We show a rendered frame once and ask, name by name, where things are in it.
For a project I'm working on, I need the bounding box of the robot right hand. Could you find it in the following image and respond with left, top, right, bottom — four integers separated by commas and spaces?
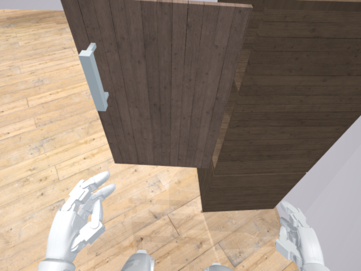
276, 200, 324, 268

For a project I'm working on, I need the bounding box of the robot left forearm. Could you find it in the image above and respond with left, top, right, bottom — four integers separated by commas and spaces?
38, 259, 76, 271

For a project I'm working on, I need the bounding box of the cupboard door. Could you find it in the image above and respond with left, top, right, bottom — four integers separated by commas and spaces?
61, 0, 253, 168

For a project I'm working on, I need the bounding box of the robot left hand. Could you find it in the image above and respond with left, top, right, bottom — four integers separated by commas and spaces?
46, 171, 116, 262

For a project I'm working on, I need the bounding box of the handle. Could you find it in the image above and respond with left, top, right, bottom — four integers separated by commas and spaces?
78, 43, 109, 111

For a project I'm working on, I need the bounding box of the robot left thigh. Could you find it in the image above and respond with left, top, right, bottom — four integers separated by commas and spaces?
121, 253, 155, 271

